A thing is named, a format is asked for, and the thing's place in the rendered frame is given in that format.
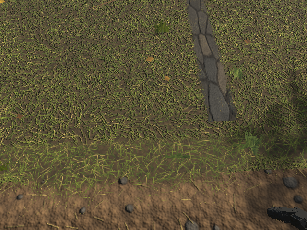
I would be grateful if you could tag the right robot hand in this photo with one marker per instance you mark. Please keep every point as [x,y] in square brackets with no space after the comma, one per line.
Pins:
[295,216]

